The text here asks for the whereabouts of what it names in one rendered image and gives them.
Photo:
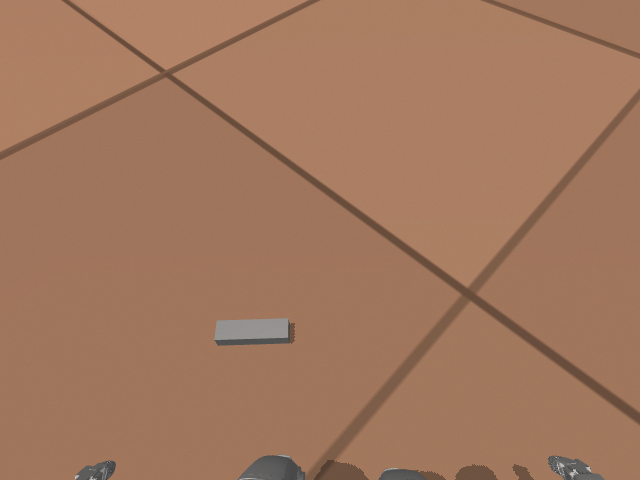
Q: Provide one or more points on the carton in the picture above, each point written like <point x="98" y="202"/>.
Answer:
<point x="252" y="331"/>

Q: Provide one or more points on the right robot hand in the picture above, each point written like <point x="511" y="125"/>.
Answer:
<point x="572" y="469"/>

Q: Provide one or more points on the left robot hand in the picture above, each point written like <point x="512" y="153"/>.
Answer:
<point x="101" y="471"/>

